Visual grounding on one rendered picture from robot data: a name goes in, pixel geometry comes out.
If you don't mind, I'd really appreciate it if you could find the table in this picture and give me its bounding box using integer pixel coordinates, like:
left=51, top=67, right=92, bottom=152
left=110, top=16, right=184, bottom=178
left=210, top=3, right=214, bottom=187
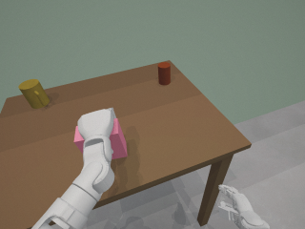
left=0, top=60, right=252, bottom=229

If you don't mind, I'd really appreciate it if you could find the robot left forearm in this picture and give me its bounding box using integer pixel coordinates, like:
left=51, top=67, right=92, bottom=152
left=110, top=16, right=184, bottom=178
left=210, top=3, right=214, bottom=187
left=31, top=135, right=114, bottom=229

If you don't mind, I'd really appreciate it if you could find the robot right forearm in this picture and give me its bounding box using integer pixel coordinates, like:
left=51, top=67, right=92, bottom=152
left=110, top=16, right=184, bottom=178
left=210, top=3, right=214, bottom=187
left=238, top=211, right=270, bottom=229

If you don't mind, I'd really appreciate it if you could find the left robot hand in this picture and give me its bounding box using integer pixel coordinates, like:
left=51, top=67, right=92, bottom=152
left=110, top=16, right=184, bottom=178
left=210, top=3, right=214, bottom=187
left=77, top=108, right=116, bottom=154

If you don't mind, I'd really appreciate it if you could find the right robot hand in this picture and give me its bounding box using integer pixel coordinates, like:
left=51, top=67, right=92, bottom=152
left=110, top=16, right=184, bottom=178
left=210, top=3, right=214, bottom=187
left=218, top=184, right=254, bottom=228

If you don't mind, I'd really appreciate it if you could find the sponge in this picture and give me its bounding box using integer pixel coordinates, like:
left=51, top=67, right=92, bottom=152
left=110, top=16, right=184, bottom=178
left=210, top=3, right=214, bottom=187
left=73, top=118, right=128, bottom=159

